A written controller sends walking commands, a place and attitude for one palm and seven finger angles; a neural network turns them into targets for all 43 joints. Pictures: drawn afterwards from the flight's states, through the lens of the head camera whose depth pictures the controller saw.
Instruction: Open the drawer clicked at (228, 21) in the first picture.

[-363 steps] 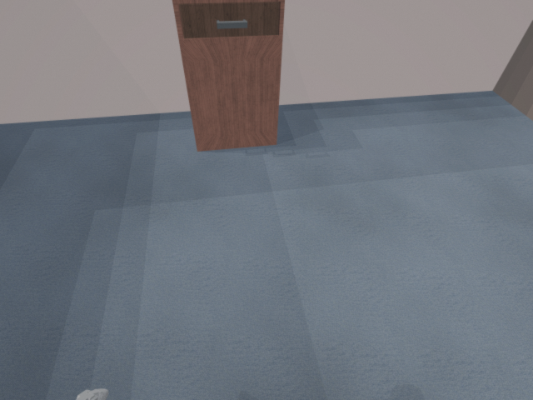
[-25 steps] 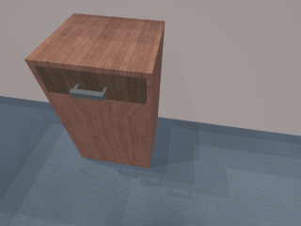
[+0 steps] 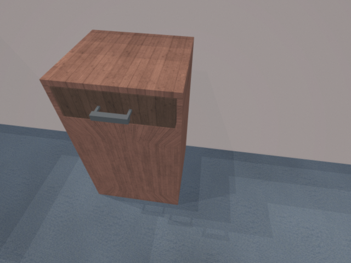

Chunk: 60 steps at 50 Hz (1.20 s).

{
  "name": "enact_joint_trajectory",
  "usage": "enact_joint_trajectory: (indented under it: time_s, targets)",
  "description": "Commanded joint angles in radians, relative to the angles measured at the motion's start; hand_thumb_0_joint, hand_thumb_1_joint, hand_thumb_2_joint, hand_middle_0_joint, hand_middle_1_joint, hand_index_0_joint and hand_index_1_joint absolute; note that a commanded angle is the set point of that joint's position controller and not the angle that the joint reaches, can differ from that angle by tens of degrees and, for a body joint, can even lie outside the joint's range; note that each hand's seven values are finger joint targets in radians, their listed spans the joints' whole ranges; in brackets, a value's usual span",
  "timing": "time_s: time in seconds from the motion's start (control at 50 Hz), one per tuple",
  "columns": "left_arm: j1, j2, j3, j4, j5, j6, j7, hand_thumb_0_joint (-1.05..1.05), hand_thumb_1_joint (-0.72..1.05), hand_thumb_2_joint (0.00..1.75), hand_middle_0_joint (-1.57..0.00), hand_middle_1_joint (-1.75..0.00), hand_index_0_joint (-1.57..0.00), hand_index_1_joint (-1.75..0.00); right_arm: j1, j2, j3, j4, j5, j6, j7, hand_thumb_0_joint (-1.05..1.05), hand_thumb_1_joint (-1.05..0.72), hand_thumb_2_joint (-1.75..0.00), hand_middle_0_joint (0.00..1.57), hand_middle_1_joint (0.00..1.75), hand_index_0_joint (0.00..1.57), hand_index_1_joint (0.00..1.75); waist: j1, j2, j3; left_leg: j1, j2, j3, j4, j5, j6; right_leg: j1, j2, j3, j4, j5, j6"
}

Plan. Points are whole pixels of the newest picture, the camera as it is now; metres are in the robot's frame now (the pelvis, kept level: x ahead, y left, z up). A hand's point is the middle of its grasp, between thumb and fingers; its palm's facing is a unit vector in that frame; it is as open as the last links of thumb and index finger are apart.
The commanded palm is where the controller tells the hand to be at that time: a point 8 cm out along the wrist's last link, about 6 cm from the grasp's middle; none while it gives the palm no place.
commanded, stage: look again from close up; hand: left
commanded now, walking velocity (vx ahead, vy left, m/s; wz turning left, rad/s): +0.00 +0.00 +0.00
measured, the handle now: (111, 113) +0.60 +0.26 -0.03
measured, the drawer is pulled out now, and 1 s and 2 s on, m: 0.00 0.00 0.00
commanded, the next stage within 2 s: shuffle to correct the standing spot in 0.28 s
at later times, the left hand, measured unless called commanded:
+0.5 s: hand out of the picture -0.02 +0.18 -0.18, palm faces +0.03 -0.99 -0.15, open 7.4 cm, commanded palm none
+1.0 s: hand out of the picture +0.10 +0.24 -0.18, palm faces +0.00 -0.98 -0.20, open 7.4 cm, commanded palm none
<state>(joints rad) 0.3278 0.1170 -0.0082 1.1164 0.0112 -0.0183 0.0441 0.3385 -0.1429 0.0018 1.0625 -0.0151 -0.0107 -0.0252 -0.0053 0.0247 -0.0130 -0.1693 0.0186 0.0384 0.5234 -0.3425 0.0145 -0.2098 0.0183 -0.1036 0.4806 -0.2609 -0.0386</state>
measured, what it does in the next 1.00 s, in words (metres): walks ahead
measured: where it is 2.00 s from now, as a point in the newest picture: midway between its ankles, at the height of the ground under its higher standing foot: outside the picture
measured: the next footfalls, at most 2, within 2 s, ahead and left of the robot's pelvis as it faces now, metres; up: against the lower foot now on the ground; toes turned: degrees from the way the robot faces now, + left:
right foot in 1.16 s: +0.17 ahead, -0.02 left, +0.00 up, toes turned -9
left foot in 1.48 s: +0.17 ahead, +0.23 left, +0.00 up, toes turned -2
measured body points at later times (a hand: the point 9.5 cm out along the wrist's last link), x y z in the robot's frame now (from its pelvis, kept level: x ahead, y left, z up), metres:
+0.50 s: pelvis +0.01 +0.03 +0.00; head +0.01 +0.03 +0.45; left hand -0.02 +0.23 -0.16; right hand -0.04 -0.17 -0.16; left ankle -0.04 +0.10 -0.74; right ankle +0.00 -0.09 -0.74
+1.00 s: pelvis +0.08 +0.06 +0.00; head +0.11 +0.06 +0.44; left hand +0.10 +0.29 -0.16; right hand +0.03 -0.14 -0.16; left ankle -0.04 +0.10 -0.74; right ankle +0.06 -0.05 -0.68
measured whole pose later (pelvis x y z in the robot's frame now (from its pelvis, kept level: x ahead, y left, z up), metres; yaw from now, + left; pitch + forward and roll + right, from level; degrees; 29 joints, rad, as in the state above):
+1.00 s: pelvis +0.08 +0.06 +0.00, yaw -3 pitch +1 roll -1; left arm 0.26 0.14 0.04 1.06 0.02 0.02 0.04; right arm 0.37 -0.13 0.02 1.06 -0.02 -0.02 -0.04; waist 0.01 0.02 0.05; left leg 0.00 -0.07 0.13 0.37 -0.40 0.12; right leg -0.44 -0.05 -0.11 0.97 -0.50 -0.05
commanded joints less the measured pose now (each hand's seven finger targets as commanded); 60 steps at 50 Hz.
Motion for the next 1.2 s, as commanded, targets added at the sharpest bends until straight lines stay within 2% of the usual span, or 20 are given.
enact_joint_trajectory:
  time_s: [0.0,0.36,0.54,0.66,0.7,0.74,0.76,0.78,0.8,0.82,0.84,0.88,0.94,1.02,1.06,1.1,1.12,1.14,1.16,1.18]
  targets:
    - [0.051,0.086,0.012,-0.034,-0.002,-0.012,-0.007,0.00,0.90,0.90,-0.20,-0.30,-0.20,-0.30,0.074,-0.073,0.006,-0.022,0.001,-0.025,-0.012,0.00,-0.90,-0.90,0.20,0.30,0.20,0.30,0.010,0.036,0.128,-0.138,0.100,-0.108,-0.176,0.181,0.038,0.026,-0.105,0.117,-0.065,0.095,-0.021]
    - [0.059,0.066,0.010,-0.012,-0.003,0.000,-0.009,0.00,0.90,0.90,-0.20,-0.30,-0.20,-0.30,0.116,-0.064,0.016,0.041,0.001,-0.032,-0.019,0.00,-0.90,-0.90,0.20,0.30,0.20,0.30,0.013,-0.010,0.114,-0.091,0.088,-0.117,-0.217,0.220,0.054,0.037,-0.113,0.099,-0.032,0.108,-0.001]
    - [0.092,0.075,0.033,-0.014,0.013,0.000,-0.017,0.00,0.90,0.90,-0.20,-0.30,-0.20,-0.30,0.114,-0.083,0.004,0.026,-0.005,-0.016,-0.009,0.00,-0.90,-0.90,0.20,0.30,0.20,0.30,0.021,0.000,0.173,-0.135,0.069,-0.066,-0.167,-0.018,0.064,-0.013,-0.121,0.165,0.003,-0.052,-0.054]
    - [0.175,0.136,0.065,-0.002,0.011,-0.013,-0.007,0.00,0.90,0.90,-0.20,-0.30,-0.20,-0.30,0.087,-0.046,0.005,-0.009,-0.005,-0.019,-0.007,0.00,-0.90,-0.90,0.20,0.30,0.20,0.30,0.036,-0.185,0.124,-0.234,-0.017,0.042,0.081,-0.021,0.020,0.104,-0.293,0.400,-0.103,0.117,-0.150]
    - [0.162,0.146,0.073,-0.011,0.015,-0.016,-0.003,0.00,0.90,0.90,-0.20,-0.30,-0.20,-0.30,0.076,-0.042,0.004,-0.014,-0.003,-0.023,-0.007,0.00,-0.90,-0.90,0.20,0.30,0.20,0.30,0.031,-0.193,0.105,-0.208,-0.006,0.034,0.058,-0.040,0.016,0.097,-0.325,0.401,-0.097,0.224,-0.168]
    - [0.109,0.135,0.074,-0.035,0.015,-0.006,-0.002,0.00,0.90,0.90,-0.20,-0.30,-0.20,-0.30,0.121,-0.041,0.003,0.006,-0.002,-0.029,-0.003,0.00,-0.90,-0.90,0.20,0.30,0.20,0.30,0.002,-0.098,0.097,-0.062,0.004,0.029,-0.077,0.075,0.023,0.008,-0.249,0.280,-0.003,0.249,-0.126]
    - [0.078,0.107,0.068,-0.049,0.015,-0.001,-0.006,0.00,0.90,0.90,-0.20,-0.30,-0.20,-0.30,0.164,-0.066,-0.002,0.026,-0.005,-0.035,-0.004,0.00,-0.90,-0.90,0.20,0.30,0.20,0.30,-0.013,0.007,0.093,0.036,0.052,-0.011,-0.113,0.270,0.038,-0.059,-0.161,0.180,0.104,0.246,-0.085]
    - [0.048,0.075,0.057,-0.064,0.013,0.003,-0.009,0.00,0.90,0.90,-0.20,-0.30,-0.20,-0.30,0.236,-0.114,-0.012,0.045,-0.010,-0.036,-0.013,0.00,-0.90,-0.90,0.20,0.30,0.20,0.30,-0.038,0.141,0.067,0.161,0.156,-0.111,-0.113,0.621,0.080,-0.174,-0.074,0.067,0.262,0.103,-0.041]
    - [0.004,0.052,0.044,-0.083,0.012,0.004,-0.003,0.00,0.90,0.90,-0.20,-0.30,-0.20,-0.30,0.291,-0.126,-0.011,0.062,-0.009,-0.034,-0.024,0.00,-0.90,-0.90,0.20,0.30,0.20,0.30,-0.058,0.241,0.090,0.290,0.248,-0.174,-0.135,1.086,0.131,-0.358,-0.032,0.011,0.408,-0.265,-0.008]
    - [-0.013,0.070,0.045,-0.090,0.014,0.008,0.003,0.00,0.90,0.90,-0.20,-0.30,-0.20,-0.30,0.285,-0.113,-0.002,0.064,-0.004,-0.029,-0.031,0.00,-0.90,-0.90,0.20,0.30,0.20,0.30,-0.046,0.238,0.101,0.343,0.265,-0.159,-0.118,1.363,0.140,-0.428,-0.051,0.037,0.499,-0.354,0.003]
    - [-0.021,0.078,0.050,-0.095,0.011,0.011,0.004,0.00,0.90,0.90,-0.20,-0.30,-0.20,-0.30,0.262,-0.111,0.002,0.047,-0.004,-0.029,-0.033,0.00,-0.90,-0.90,0.20,0.30,0.20,0.30,-0.039,0.168,0.092,0.331,0.267,-0.136,-0.118,1.395,0.152,-0.416,-0.064,0.045,0.541,-0.351,-0.003]
    - [-0.049,0.066,0.056,-0.099,0.012,0.013,-0.003,0.00,0.90,0.90,-0.20,-0.30,-0.20,-0.30,0.190,-0.124,-0.006,0.014,-0.009,-0.022,-0.026,0.00,-0.90,-0.90,0.20,0.30,0.20,0.30,-0.013,0.090,0.115,0.266,0.237,-0.101,-0.149,1.213,0.188,-0.392,-0.078,0.019,0.569,-0.305,-0.016]
    - [-0.044,0.044,0.052,-0.109,0.013,0.023,-0.010,0.00,0.90,0.90,-0.20,-0.30,-0.20,-0.30,0.120,-0.127,-0.012,-0.017,-0.009,-0.019,-0.021,0.00,-0.90,-0.90,0.20,0.30,0.20,0.30,0.023,0.051,0.110,0.195,0.190,-0.033,-0.194,1.083,0.182,-0.320,-0.070,-0.021,0.493,-0.214,-0.014]
    - [-0.038,0.057,0.054,-0.127,0.010,0.020,0.001,0.00,0.90,0.90,-0.20,-0.30,-0.20,-0.30,0.117,-0.128,-0.020,-0.011,0.000,-0.023,-0.024,0.00,-0.90,-0.90,0.20,0.30,0.20,0.30,0.048,0.070,0.079,0.218,0.185,-0.015,-0.139,1.398,0.119,-0.224,-0.022,-0.054,0.342,-0.114,-0.019]
    - [0.014,0.090,0.060,-0.122,0.009,0.013,0.007,0.00,0.90,0.90,-0.20,-0.30,-0.20,-0.30,0.102,-0.149,-0.030,-0.017,0.007,-0.022,-0.025,0.00,-0.90,-0.90,0.20,0.30,0.20,0.30,0.078,0.046,0.045,0.218,0.180,-0.015,-0.062,1.433,0.078,-0.129,-0.010,-0.050,0.217,-0.024,-0.026]
    - [0.133,0.128,0.072,-0.092,0.015,0.004,0.011,0.00,0.90,0.90,-0.20,-0.30,-0.20,-0.30,0.068,-0.156,-0.044,-0.032,0.020,-0.019,-0.025,0.00,-0.90,-0.90,0.20,0.30,0.20,0.30,0.134,0.019,0.004,0.143,0.140,-0.016,0.105,1.238,0.029,0.048,-0.043,-0.008,0.034,0.191,-0.056]
    - [0.199,0.162,0.077,-0.070,0.017,-0.003,0.019,0.00,0.90,0.90,-0.20,-0.30,-0.20,-0.30,0.074,-0.128,-0.046,-0.036,0.028,-0.016,-0.023,0.00,-0.90,-0.90,0.20,0.30,0.20,0.30,0.148,-0.094,-0.047,0.016,0.065,-0.002,0.305,0.899,0.003,0.177,-0.170,0.138,0.002,0.510,-0.124]
    - [0.216,0.200,0.083,-0.064,0.011,-0.006,0.021,0.00,0.90,0.90,-0.20,-0.30,-0.20,-0.30,0.072,-0.076,-0.044,-0.054,0.028,-0.014,-0.022,0.00,-0.90,-0.90,0.20,0.30,0.20,0.30,0.127,-0.205,-0.075,-0.222,-0.086,0.027,0.579,-0.098,-0.025,0.297,-0.420,0.429,0.015,1.035,-0.272]
    - [0.159,0.205,0.073,-0.085,0.003,-0.005,0.017,0.00,0.90,0.90,-0.20,-0.30,-0.20,-0.30,0.068,-0.056,-0.042,-0.060,0.019,0.001,-0.029,0.00,-0.90,-0.90,0.20,0.30,0.20,0.30,0.086,-0.154,-0.055,-0.204,-0.063,-0.104,0.646,-0.282,0.001,0.154,-0.485,0.421,-0.032,1.044,-0.324]
    - [0.050,0.180,0.064,-0.112,0.004,-0.003,0.019,0.00,0.90,0.90,-0.20,-0.30,-0.20,-0.30,0.034,-0.025,-0.041,-0.059,0.014,0.020,-0.022,0.00,-0.90,-0.90,0.20,0.30,0.20,0.30,0.053,-0.135,0.055,-0.210,-0.030,-0.133,0.652,-0.252,0.000,-0.003,-0.439,0.364,-0.085,0.843,-0.303]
